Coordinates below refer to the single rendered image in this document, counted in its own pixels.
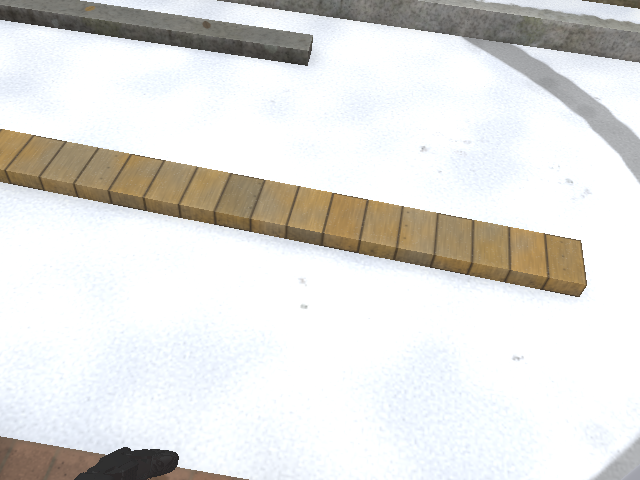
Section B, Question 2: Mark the robot left hand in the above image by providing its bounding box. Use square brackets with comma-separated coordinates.
[74, 447, 179, 480]

